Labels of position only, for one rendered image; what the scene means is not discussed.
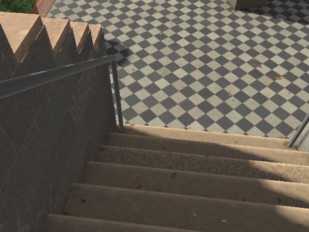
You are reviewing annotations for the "stairs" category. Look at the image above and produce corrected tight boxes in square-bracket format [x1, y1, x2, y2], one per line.
[42, 123, 309, 232]

